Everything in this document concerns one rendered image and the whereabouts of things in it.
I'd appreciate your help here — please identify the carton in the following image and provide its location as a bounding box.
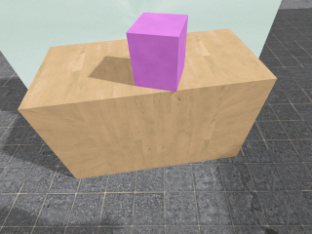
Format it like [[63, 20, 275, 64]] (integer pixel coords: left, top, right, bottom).
[[126, 12, 188, 92]]

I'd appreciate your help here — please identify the pedestal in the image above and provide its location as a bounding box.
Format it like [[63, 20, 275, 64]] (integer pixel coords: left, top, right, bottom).
[[18, 28, 278, 179]]

